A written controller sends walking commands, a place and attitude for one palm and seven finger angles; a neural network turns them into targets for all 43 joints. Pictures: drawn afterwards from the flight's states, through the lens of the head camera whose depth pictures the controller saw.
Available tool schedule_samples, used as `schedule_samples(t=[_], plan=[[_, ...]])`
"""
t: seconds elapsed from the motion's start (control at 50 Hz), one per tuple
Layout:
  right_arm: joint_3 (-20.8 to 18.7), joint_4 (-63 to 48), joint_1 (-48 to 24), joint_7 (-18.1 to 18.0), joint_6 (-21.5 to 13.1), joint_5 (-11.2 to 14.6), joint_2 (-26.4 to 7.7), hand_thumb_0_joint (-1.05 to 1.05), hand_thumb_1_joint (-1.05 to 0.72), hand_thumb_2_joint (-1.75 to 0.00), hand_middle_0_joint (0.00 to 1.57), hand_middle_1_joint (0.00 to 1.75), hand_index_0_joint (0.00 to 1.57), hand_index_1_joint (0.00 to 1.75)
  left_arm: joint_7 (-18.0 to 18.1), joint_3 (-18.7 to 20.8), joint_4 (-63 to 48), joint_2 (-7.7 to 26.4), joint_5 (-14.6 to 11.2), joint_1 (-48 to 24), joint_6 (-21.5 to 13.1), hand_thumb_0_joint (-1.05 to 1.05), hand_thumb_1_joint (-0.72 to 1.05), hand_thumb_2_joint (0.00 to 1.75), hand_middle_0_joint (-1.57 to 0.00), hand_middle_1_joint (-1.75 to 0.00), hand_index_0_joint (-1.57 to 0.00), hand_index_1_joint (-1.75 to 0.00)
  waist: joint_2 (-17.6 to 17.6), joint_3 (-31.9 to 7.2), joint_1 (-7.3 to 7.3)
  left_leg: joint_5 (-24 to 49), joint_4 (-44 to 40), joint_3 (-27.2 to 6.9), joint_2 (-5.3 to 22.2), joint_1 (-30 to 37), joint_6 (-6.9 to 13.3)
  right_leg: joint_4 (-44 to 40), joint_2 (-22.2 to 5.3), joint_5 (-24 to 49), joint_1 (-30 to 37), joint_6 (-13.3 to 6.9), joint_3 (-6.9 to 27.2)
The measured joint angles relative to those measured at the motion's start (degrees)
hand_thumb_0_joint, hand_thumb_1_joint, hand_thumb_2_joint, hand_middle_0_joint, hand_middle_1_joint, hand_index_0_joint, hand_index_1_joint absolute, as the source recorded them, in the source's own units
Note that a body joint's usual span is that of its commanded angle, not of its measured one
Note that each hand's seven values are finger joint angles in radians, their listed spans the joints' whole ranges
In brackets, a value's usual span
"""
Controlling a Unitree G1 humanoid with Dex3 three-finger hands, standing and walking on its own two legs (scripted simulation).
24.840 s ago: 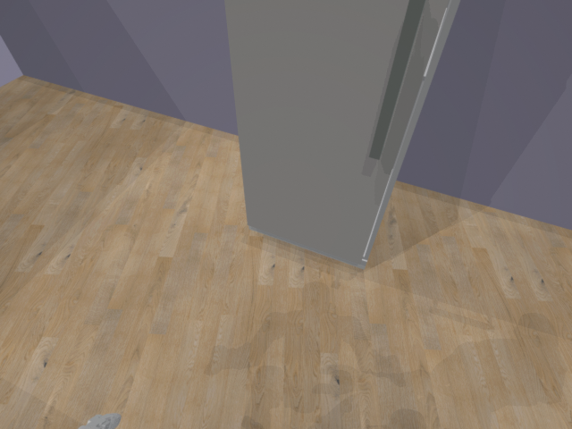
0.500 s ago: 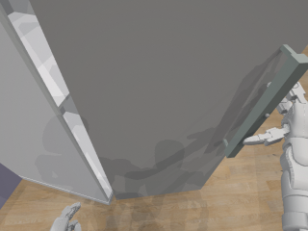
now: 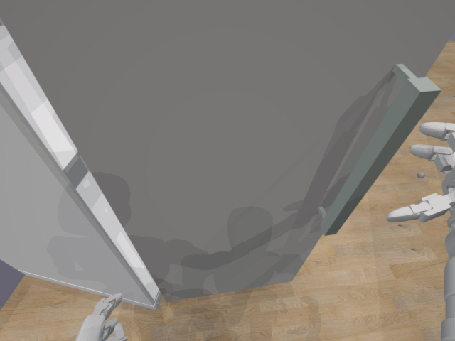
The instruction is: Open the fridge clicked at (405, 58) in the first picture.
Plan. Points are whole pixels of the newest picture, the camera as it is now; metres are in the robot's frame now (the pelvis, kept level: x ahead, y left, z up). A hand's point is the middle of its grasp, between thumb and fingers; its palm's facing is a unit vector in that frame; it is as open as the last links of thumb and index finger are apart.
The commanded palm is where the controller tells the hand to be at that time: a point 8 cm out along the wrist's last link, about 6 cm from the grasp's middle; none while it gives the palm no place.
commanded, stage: slip the hand off the handle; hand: right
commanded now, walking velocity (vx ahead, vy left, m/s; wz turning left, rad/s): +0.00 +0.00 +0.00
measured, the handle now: (355, 169) +0.40 -0.21 +0.10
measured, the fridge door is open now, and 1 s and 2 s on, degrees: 68 68 68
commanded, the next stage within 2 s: draw the hand back to the body in 0.80 s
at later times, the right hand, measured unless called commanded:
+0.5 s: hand (442, 212) +0.29 -0.29 +0.14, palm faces +0.24 +0.94 -0.25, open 14.6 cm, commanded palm +0.25 -0.33 +0.15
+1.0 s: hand out of the picture +0.22 -0.30 +0.14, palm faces +0.24 +0.96 -0.17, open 14.7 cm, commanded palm +0.19 -0.33 +0.16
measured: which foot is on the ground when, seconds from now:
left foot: down 0.00-1.00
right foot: down 0.00-1.00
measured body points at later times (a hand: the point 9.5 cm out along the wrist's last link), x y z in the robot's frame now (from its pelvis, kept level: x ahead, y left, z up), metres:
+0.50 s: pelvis -0.01 -0.01 +0.00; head +0.01 +0.00 +0.45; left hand +0.14 +0.24 -0.10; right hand +0.27 -0.33 +0.15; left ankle -0.01 +0.12 -0.72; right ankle -0.01 -0.11 -0.72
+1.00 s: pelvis -0.01 +0.01 +0.00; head +0.00 +0.02 +0.45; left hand +0.18 +0.24 -0.08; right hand +0.20 -0.35 +0.15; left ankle -0.01 +0.12 -0.72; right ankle -0.01 -0.11 -0.72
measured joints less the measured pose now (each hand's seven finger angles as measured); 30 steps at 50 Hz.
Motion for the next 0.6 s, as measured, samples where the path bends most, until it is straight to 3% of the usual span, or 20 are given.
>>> schedule_samples(t=[0.18,0.32,0.48,0.6], plan=[[-1.99,1.95,-0.71,2.46,-0.69,0.94,-2.23,-0.01,0.55,-0.20,0.25,1.15,0.25,1.15,0.40,-0.10,0.44,0.21,0.03,1.64,0.46,0.01,0.90,0.89,-0.21,-0.30,-0.20,-0.30,-0.15,-0.03,0.54,0.46,0.11,-0.08,0.00,-0.99,-0.26,0.78,0.00,0.06,-1.27,-0.32,-0.05],[-1.65,-4.77,6.48,2.63,-0.45,2.35,-0.49,-0.01,0.55,-0.20,0.25,1.15,0.25,1.15,0.16,0.33,-0.19,0.44,-0.06,2.45,0.11,0.01,0.90,0.89,-0.21,-0.30,-0.20,-0.30,-0.57,-0.44,0.45,0.62,-0.08,-0.52,0.03,-0.52,-0.51,0.69,0.02,-0.01,-0.69,-0.54,-0.49],[-0.68,-13.01,13.73,0.74,-0.25,3.03,1.55,-0.01,0.55,-0.20,0.25,1.15,0.26,1.15,0.57,-0.19,-0.29,-0.13,-0.03,0.46,-1.86,0.01,0.90,0.89,-0.20,-0.30,-0.20,-0.30,-0.60,-0.27,-0.68,0.38,0.17,-0.11,0.20,0.89,-0.43,0.70,0.21,0.07,0.63,-0.41,-0.07],[-0.72,-14.81,15.89,1.28,1.03,3.75,1.31,-0.01,0.55,-0.20,0.25,1.15,0.26,1.15,1.15,-1.10,-0.56,-0.36,-0.19,-1.98,-3.28,0.01,0.90,0.89,-0.21,-0.30,-0.20,-0.30,-0.77,-0.12,-1.74,0.35,0.17,0.57,0.23,1.71,-0.11,0.56,0.26,0.39,1.25,-0.14,0.62]])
